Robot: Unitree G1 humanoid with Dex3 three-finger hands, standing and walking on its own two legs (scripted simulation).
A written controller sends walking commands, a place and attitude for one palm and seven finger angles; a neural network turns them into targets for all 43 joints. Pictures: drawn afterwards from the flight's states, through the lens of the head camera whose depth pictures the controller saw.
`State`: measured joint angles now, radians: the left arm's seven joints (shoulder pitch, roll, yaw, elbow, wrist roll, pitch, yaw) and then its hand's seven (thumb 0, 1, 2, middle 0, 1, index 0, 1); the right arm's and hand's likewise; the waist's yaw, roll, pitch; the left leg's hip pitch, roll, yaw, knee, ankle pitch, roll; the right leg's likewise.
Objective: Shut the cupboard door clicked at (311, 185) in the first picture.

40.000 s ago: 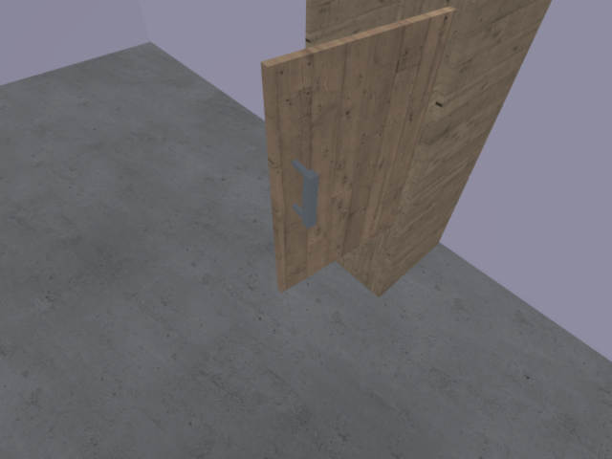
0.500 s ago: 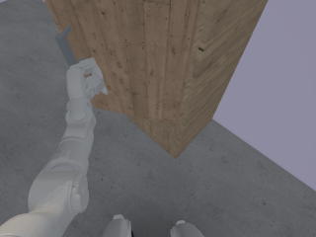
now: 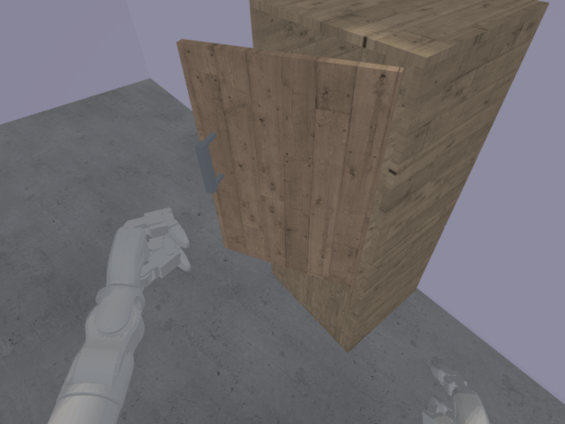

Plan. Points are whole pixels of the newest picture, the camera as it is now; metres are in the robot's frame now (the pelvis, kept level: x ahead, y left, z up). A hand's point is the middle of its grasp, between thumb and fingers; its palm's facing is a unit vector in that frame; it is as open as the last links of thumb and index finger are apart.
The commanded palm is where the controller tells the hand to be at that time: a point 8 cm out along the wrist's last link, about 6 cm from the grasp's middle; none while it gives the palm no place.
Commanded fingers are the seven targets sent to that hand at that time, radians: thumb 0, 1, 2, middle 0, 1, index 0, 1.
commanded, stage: draw the hand back to the body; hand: left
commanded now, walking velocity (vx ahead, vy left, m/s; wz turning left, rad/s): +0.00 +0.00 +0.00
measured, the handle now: (211, 163) +0.64 +0.19 +0.02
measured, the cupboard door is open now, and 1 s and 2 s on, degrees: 29 29 29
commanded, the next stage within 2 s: step back with the hand held close in 0.92 s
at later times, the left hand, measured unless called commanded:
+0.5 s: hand (41, 298) +0.21 +0.26 +0.17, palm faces +0.42 -0.82 -0.39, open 5.8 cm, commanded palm +0.15 +0.31 +0.19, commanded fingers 0.00 0.90 0.90 -0.23 -0.33 -0.23 -0.33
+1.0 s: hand (37, 297) +0.21 +0.26 +0.18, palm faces +0.45 -0.79 -0.40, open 7.4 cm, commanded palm +0.16 +0.30 +0.19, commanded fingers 0.00 0.90 0.90 -0.20 -0.30 -0.20 -0.30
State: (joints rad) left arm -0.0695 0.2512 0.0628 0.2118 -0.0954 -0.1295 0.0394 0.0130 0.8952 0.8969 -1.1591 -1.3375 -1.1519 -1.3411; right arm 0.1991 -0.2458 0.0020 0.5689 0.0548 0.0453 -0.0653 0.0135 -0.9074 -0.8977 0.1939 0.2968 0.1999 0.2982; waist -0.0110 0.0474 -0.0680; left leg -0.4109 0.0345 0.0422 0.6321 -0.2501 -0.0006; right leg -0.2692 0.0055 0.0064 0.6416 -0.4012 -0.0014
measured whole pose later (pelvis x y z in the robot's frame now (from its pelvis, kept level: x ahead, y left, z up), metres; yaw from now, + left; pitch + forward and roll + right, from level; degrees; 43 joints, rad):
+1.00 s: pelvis +0.02 -0.01 +0.02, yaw +1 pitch -4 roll +0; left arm 0.47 0.36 0.35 -0.37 -0.09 -0.08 0.10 0.01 0.89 0.90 -0.22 -0.30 -0.21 -0.31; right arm 0.19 -0.23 0.02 0.61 0.02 -0.08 -0.08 0.02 -0.90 -0.90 0.20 0.30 0.20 0.30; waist 0.06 0.06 -0.01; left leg -0.18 0.02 0.03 0.44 -0.20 -0.01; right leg -0.02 0.00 -0.01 0.42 -0.33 -0.01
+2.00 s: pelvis -0.11 +0.03 +0.00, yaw +4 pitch -2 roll -4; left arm 0.45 0.44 0.43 -0.46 -0.05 -0.26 0.16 0.01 0.88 0.90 -0.22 -0.30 -0.21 -0.30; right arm 0.21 -0.22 0.00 0.62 -0.01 -0.08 -0.09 0.02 -0.90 -0.90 0.20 0.30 0.21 0.30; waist -0.02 0.04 0.03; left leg -0.51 0.03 0.01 0.59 -0.15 0.06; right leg -0.36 0.05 0.00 0.70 -0.37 0.02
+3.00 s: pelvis -0.33 +0.06 +0.01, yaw -2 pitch -1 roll +0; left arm 0.59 0.45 0.43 -0.52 -0.04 -0.17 0.17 0.01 0.89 0.90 -0.21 -0.30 -0.21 -0.30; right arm 0.30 -0.18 0.01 0.63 -0.02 -0.06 -0.07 0.02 -0.90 -0.90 0.20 0.30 0.20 0.30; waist -0.05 -0.01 -0.03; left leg -0.40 0.04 0.07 0.67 -0.36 0.01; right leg -0.24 0.05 -0.09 0.55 -0.30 -0.08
